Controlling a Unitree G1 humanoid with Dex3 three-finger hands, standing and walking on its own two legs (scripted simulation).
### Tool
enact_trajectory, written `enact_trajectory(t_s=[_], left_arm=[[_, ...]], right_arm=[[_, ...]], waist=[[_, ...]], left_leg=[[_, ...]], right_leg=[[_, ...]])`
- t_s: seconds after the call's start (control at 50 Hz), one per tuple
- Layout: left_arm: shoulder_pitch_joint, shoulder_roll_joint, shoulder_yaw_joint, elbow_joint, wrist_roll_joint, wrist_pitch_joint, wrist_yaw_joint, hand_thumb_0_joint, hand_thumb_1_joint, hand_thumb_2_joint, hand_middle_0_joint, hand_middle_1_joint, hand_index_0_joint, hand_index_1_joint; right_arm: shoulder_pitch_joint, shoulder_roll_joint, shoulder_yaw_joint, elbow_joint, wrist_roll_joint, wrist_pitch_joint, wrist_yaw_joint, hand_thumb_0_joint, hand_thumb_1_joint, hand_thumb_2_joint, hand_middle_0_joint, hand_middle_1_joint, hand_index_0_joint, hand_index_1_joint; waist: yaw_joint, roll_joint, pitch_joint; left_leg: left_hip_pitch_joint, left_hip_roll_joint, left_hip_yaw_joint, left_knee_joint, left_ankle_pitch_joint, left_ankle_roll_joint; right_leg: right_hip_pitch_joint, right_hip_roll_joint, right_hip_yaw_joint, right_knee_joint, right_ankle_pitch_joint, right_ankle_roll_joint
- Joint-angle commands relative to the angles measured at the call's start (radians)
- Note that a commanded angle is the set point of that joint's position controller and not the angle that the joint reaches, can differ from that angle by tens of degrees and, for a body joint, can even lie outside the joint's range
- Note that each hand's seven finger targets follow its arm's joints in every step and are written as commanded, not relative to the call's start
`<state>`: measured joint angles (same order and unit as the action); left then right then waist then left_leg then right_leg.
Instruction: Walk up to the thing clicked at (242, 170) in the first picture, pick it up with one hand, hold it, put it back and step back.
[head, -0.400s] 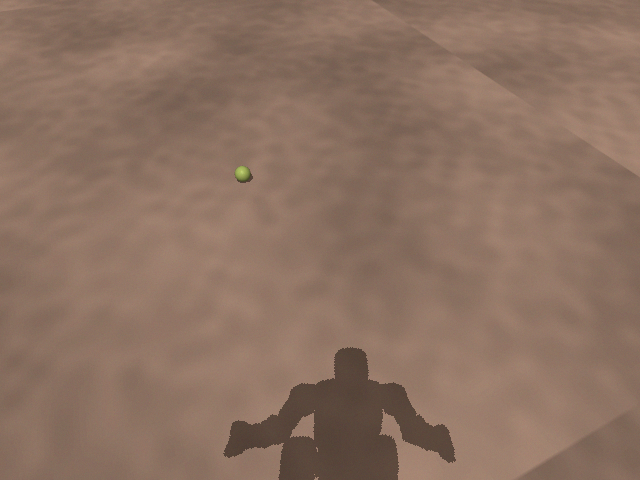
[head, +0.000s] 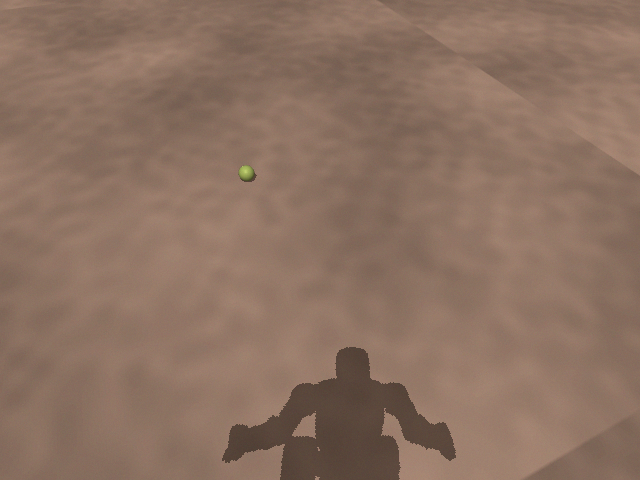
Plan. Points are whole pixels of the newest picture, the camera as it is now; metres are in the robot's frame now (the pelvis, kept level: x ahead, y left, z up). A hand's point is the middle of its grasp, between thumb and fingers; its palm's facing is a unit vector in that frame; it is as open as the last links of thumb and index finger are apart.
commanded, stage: stand
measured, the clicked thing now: (246, 173) +1.56 +0.36 -0.74
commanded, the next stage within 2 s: walk up in 0.72 s
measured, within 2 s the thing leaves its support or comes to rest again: neither
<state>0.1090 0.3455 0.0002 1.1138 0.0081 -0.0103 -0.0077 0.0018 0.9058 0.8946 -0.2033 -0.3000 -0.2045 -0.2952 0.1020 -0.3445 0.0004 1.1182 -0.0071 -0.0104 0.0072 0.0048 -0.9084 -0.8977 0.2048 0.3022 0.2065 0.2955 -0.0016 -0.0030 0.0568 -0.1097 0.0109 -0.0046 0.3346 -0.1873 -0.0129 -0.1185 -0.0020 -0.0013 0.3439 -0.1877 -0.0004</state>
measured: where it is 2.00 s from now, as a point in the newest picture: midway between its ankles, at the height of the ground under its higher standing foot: outside the picture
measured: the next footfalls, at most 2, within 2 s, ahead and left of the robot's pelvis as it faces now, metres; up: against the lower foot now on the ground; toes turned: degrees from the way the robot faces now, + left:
left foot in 1.22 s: -0.01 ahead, +0.16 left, +0.00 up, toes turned +22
right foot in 1.54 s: +0.10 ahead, -0.12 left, +0.00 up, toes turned +29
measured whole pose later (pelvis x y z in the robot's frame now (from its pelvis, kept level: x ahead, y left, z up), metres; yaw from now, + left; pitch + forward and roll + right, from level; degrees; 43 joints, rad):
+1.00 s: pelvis -0.01 -0.02 -0.01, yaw +11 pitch -1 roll +1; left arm 0.09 0.39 0.07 0.88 0.03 0.02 -0.03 0.00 0.91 0.89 -0.20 -0.30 -0.21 -0.30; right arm 0.21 -0.40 -0.07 0.90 -0.03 0.05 0.00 0.01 -0.91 -0.90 0.21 0.30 0.21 0.30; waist -0.01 -0.04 0.13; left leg -0.42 -0.03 -0.02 0.89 -0.40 -0.02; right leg -0.22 -0.05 -0.12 0.52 -0.29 -0.04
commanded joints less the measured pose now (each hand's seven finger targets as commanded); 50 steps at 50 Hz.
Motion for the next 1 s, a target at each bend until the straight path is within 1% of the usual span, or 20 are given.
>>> enact_trajectory(t_s=[0.0,0.22,0.36,0.4,0.62,0.68,0.7,0.72,0.74,0.76,0.78,0.8,0.82,0.84,0.86,0.88,0.9,0.92,0.94,0.98], left_arm=[[-0.041,0.210,0.037,-0.059,0.002,-0.024,0.018,0.000,0.900,0.900,-0.200,-0.300,-0.200,-0.300],[-0.034,0.208,0.035,-0.057,0.000,-0.019,0.016,0.000,0.900,0.900,-0.200,-0.300,-0.200,-0.300],[-0.036,0.210,0.035,-0.061,0.000,-0.021,0.017,0.000,0.900,0.900,-0.200,-0.300,-0.200,-0.300],[-0.030,0.207,0.033,-0.061,0.002,-0.024,0.018,0.000,0.900,0.900,-0.200,-0.300,-0.200,-0.300],[-0.026,0.213,0.035,-0.063,0.001,-0.022,0.017,0.000,0.900,0.900,-0.200,-0.300,-0.200,-0.300],[-0.032,0.215,0.034,-0.063,0.001,-0.022,0.018,0.000,0.900,0.900,-0.200,-0.300,-0.200,-0.300],[-0.111,0.285,0.100,-0.138,-0.001,-0.005,0.005,0.000,0.900,0.900,-0.200,-0.300,-0.200,-0.300],[-0.109,0.271,0.103,-0.153,0.003,0.006,0.005,0.000,0.900,0.900,-0.200,-0.300,-0.200,-0.300],[-0.099,0.257,0.105,-0.162,0.001,0.013,0.004,0.000,0.900,0.900,-0.200,-0.300,-0.200,-0.300],[-0.024,0.233,0.089,-0.166,-0.005,0.020,0.003,0.000,0.900,0.900,-0.200,-0.300,-0.200,-0.300],[-0.006,0.222,0.090,-0.178,-0.002,0.023,0.002,0.000,0.900,0.900,-0.200,-0.300,-0.200,-0.300],[0.002,0.213,0.095,-0.192,0.001,0.028,-0.001,0.000,0.900,0.900,-0.200,-0.300,-0.200,-0.300],[0.010,0.215,0.103,-0.206,0.006,0.029,-0.002,0.000,0.900,0.900,-0.200,-0.300,-0.200,-0.300],[0.024,0.228,0.107,-0.221,0.013,0.025,-0.003,0.000,0.900,0.900,-0.200,-0.300,-0.200,-0.300],[0.061,0.268,0.119,-0.231,0.019,0.013,0.002,0.000,0.900,0.900,-0.200,-0.300,-0.200,-0.300],[0.085,0.317,0.127,-0.231,0.025,0.008,0.005,0.000,0.900,0.900,-0.200,-0.300,-0.200,-0.300],[0.022,0.335,0.134,-0.281,0.033,0.004,0.004,0.000,0.900,0.900,-0.200,-0.300,-0.200,-0.300],[-0.035,0.334,0.140,-0.338,0.034,0.004,0.000,0.000,0.900,0.900,-0.200,-0.300,-0.200,-0.300],[-0.075,0.307,0.135,-0.371,0.031,0.006,-0.001,0.000,0.900,0.900,-0.200,-0.300,-0.200,-0.300],[-0.099,0.274,0.124,-0.395,0.034,0.001,0.001,0.000,0.900,0.900,-0.200,-0.300,-0.200,-0.300]], right_arm=[[-0.042,-0.206,-0.040,-0.061,-0.001,-0.020,-0.016,0.000,-0.900,-0.900,0.200,0.300,0.200,0.300],[-0.037,-0.209,-0.038,-0.055,-0.001,-0.021,-0.018,0.000,-0.900,-0.900,0.200,0.300,0.200,0.300],[-0.035,-0.211,-0.040,-0.058,-0.002,-0.020,-0.018,0.000,-0.900,-0.900,0.200,0.300,0.200,0.300],[-0.035,-0.217,-0.042,-0.058,-0.001,-0.019,-0.017,0.000,-0.900,-0.900,0.200,0.300,0.200,0.300],[-0.028,-0.218,-0.040,-0.058,-0.002,-0.021,-0.018,0.000,-0.900,-0.900,0.200,0.300,0.200,0.300],[-0.028,-0.213,-0.039,-0.058,-0.002,-0.021,-0.017,0.000,-0.900,-0.900,0.200,0.300,0.200,0.300],[0.031,-0.260,-0.079,-0.133,0.005,-0.014,-0.015,0.000,-0.900,-0.900,0.200,0.300,0.200,0.300],[0.044,-0.269,-0.087,-0.145,0.004,-0.012,-0.018,0.000,-0.900,-0.900,0.200,0.300,0.200,0.300],[0.050,-0.268,-0.091,-0.152,0.004,-0.011,-0.020,0.000,-0.900,-0.900,0.200,0.300,0.200,0.300],[0.044,-0.316,-0.102,-0.163,-0.016,-0.008,-0.016,0.000,-0.900,-0.900,0.200,0.300,0.200,0.300],[0.049,-0.319,-0.116,-0.188,-0.020,-0.006,-0.015,0.000,-0.900,-0.900,0.200,0.300,0.200,0.300],[0.059,-0.317,-0.125,-0.200,-0.027,-0.003,-0.018,0.000,-0.900,-0.900,0.200,0.300,0.200,0.300],[0.061,-0.314,-0.127,-0.211,-0.030,-0.001,-0.021,0.000,-0.900,-0.900,0.200,0.300,0.200,0.300],[0.039,-0.303,-0.124,-0.231,-0.031,0.001,-0.021,0.000,-0.900,-0.900,0.200,0.300,0.200,0.300],[-0.005,-0.253,-0.118,-0.276,-0.015,0.003,-0.021,0.000,-0.900,-0.900,0.200,0.300,0.200,0.300],[-0.036,-0.201,-0.109,-0.301,-0.009,0.006,-0.023,0.000,-0.900,-0.900,0.200,0.300,0.200,0.300],[-0.011,-0.216,-0.114,-0.338,-0.022,0.014,-0.027,0.000,-0.900,-0.900,0.200,0.300,0.200,0.300],[0.040,-0.245,-0.121,-0.364,-0.034,0.024,-0.027,0.000,-0.900,-0.900,0.200,0.300,0.200,0.300],[0.073,-0.268,-0.130,-0.377,-0.036,0.030,-0.019,0.000,-0.900,-0.900,0.200,0.300,0.200,0.300],[0.108,-0.259,-0.136,-0.383,-0.031,0.038,0.007,0.000,-0.900,-0.900,0.200,0.300,0.200,0.300]], waist=[[-0.001,0.006,-0.095],[0.006,0.015,-0.071],[0.004,-0.001,-0.069],[0.005,0.001,-0.088],[0.005,0.013,-0.079],[0.003,0.003,-0.082],[0.011,-0.035,-0.013],[0.006,-0.012,-0.012],[0.012,0.001,-0.002],[0.015,0.048,-0.030],[0.014,0.081,-0.056],[0.016,0.107,-0.072],[0.023,0.113,-0.094],[0.041,0.085,-0.116],[0.075,0.020,-0.132],[0.099,-0.119,-0.131],[0.080,-0.159,-0.132],[0.052,-0.142,-0.129],[0.021,-0.113,-0.108],[-0.002,-0.108,-0.075]], left_leg=[[0.031,0.117,-0.085,-0.049,0.133,0.037],[0.010,0.116,-0.089,-0.058,0.124,0.034],[0.014,0.114,-0.089,-0.056,0.136,0.034],[0.030,0.117,-0.086,-0.046,0.139,0.039],[0.020,0.117,-0.087,-0.055,0.134,0.034],[0.030,0.118,-0.089,-0.055,0.156,0.031],[-0.171,0.090,-0.166,0.022,0.331,0.068],[-0.224,0.107,-0.187,0.026,0.325,0.080],[-0.247,0.107,-0.200,0.019,0.288,0.084],[-0.204,0.126,-0.240,0.026,0.295,0.121],[-0.169,0.148,-0.308,0.022,0.290,0.144],[-0.178,0.160,-0.359,0.020,0.254,0.156],[-0.211,0.159,-0.390,0.042,0.229,0.155],[-0.258,0.119,-0.353,0.100,0.201,0.135],[-0.333,0.041,-0.218,0.218,0.165,0.079],[-0.409,-0.077,-0.035,0.438,-0.016,0.031],[-0.464,-0.030,-0.005,0.594,-0.305,0.016],[-0.459,0.023,-0.036,0.685,-0.323,-0.002],[-0.431,0.036,-0.059,0.720,-0.292,-0.007],[-0.405,0.039,-0.056,0.733,-0.229,-0.009]], right_leg=[[0.015,-0.123,0.096,-0.054,0.152,-0.026],[0.015,-0.120,0.093,-0.056,0.128,-0.028],[0.008,-0.120,0.095,-0.061,0.133,-0.026],[0.018,-0.127,0.098,-0.063,0.148,-0.026],[0.019,-0.124,0.097,-0.062,0.144,-0.026],[0.017,-0.124,0.093,-0.059,0.157,-0.026],[0.082,-0.080,-0.012,0.073,0.043,-0.032],[0.088,-0.079,0.004,0.094,-0.028,-0.048],[0.080,-0.075,0.007,0.088,-0.101,-0.056],[0.014,-0.046,0.004,0.138,-0.091,-0.033],[-0.033,-0.024,-0.005,0.179,-0.124,-0.027],[-0.041,-0.009,0.004,0.199,-0.169,-0.030],[-0.006,-0.016,0.038,0.184,-0.185,-0.041],[0.041,-0.060,0.084,0.117,-0.170,-0.063],[0.129,-0.174,0.139,0.035,-0.077,-0.101],[0.162,-0.358,0.234,-0.053,0.095,-0.173],[0.152,-0.490,0.294,-0.042,0.319,-0.256],[0.124,-0.537,0.293,-0.003,0.460,-0.284],[0.072,-0.495,0.230,0.006,0.503,-0.264],[0.047,-0.361,0.071,0.040,0.450,-0.208]])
